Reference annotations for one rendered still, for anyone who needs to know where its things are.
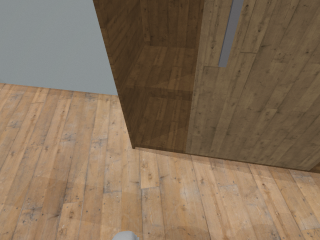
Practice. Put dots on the handle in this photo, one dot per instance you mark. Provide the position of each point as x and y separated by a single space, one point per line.
234 14

